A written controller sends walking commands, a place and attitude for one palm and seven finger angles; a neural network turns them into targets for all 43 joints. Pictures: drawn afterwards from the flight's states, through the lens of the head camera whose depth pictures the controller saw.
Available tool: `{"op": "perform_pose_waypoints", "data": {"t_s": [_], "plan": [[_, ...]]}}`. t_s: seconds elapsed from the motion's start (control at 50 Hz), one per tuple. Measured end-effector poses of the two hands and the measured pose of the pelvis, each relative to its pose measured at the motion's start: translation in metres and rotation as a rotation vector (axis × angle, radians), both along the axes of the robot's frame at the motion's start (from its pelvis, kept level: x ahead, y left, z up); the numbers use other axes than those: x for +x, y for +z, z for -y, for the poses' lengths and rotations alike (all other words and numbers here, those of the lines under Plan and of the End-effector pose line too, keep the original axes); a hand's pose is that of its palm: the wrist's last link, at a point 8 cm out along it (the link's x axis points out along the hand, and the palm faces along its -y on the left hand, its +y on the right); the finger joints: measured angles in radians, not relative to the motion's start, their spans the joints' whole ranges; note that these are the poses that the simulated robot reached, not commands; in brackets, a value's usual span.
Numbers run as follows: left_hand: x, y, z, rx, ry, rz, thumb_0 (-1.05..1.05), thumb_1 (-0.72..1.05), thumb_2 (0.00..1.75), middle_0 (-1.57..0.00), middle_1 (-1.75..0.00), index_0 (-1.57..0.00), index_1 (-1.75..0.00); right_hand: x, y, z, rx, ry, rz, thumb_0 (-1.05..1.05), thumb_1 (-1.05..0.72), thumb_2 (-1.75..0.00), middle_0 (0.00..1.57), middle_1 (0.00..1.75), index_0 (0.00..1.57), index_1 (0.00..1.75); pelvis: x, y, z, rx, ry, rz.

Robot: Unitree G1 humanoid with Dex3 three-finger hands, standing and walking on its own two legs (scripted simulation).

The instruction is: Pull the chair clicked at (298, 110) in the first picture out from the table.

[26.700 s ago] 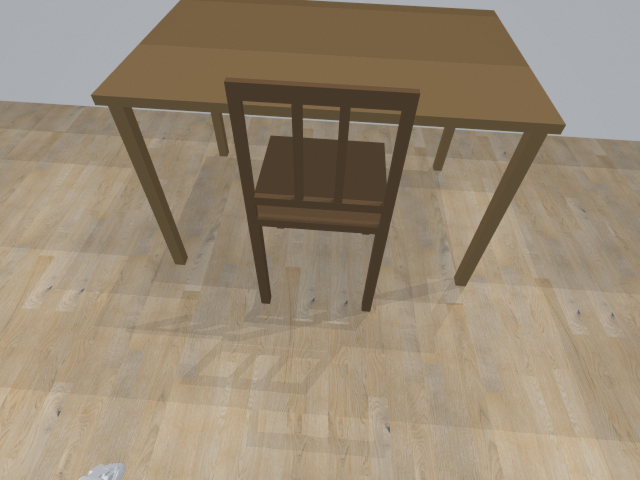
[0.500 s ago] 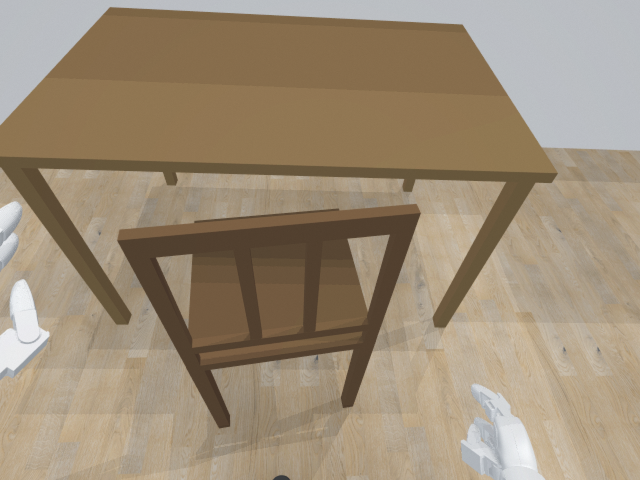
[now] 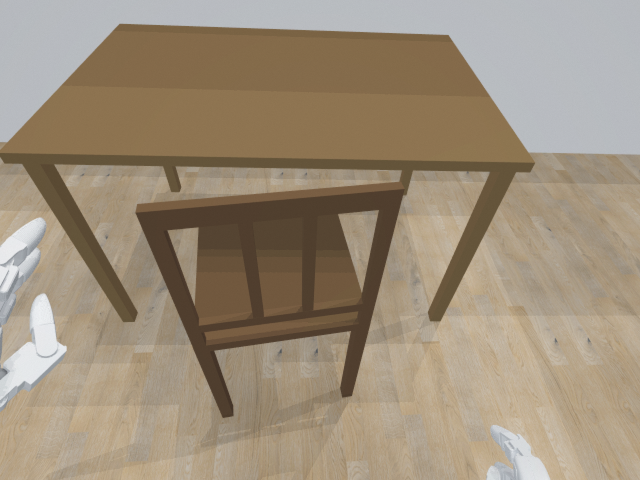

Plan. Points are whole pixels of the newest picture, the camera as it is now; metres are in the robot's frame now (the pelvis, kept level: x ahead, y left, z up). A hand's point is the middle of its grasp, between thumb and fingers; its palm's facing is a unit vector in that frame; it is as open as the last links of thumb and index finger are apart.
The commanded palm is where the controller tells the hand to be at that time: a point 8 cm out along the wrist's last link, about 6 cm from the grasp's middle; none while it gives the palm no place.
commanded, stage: stop stepping back and stand still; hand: left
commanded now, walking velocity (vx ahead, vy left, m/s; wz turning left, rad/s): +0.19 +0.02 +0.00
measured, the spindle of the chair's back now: (252, 273) +0.48 +0.15 -0.09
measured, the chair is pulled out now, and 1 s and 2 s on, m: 0.16 0.16 0.16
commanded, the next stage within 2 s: let the arm hang, fingers relaxed in 1.34 s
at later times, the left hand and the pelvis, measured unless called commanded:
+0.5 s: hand (5, 391) +0.16 +0.27 +0.15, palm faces +0.48 -0.77 -0.42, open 7.4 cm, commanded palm +0.11 +0.31 +0.18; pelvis -0.01 +0.00 +0.01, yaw +3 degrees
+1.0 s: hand (47, 323) +0.22 +0.27 +0.15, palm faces +0.43 -0.78 -0.46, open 7.4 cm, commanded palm +0.17 +0.31 +0.18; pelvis +0.04 +0.00 +0.01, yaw +3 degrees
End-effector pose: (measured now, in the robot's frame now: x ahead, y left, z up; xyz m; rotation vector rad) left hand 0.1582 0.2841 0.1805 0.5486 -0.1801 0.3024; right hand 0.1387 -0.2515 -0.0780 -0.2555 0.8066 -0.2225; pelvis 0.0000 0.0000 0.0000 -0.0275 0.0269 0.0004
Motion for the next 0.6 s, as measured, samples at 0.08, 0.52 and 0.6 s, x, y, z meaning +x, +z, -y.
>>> {"op": "perform_pose_waypoints", "data": {"t_s": [0.08, 0.52, 0.6], "plan": [[-0.011, -0.003, -0.017, -0.005, 0.067, 0.023, 0.01, 0.88, 0.90, -0.21, -0.30, -0.22, -0.30, -0.016, -0.002, 0.000, -0.026, -0.014, -0.014, 0.02, -0.91, -0.90, 0.20, 0.30, 0.21, 0.30, -0.005, -0.001, -0.005, -0.012, 0.030, 0.001], [-0.040, -0.009, -0.023, -0.074, 0.194, 0.018, 0.01, 0.89, 0.90, -0.21, -0.30, -0.21, -0.30, 0.011, 0.009, -0.019, 0.022, 0.105, 0.100, 0.02, -0.91, -0.90, 0.20, 0.30, 0.21, 0.30, -0.012, 0.006, 0.002, -0.005, 0.057, 0.060], [-0.030, -0.007, -0.024, -0.081, 0.197, 0.033, 0.01, 0.89, 0.90, -0.21, -0.30, -0.21, -0.30, 0.020, 0.013, -0.020, 0.019, 0.110, 0.107, 0.02, -0.91, -0.90, 0.20, 0.30, 0.21, 0.30, -0.005, 0.007, 0.002, -0.001, 0.056, 0.055]]}}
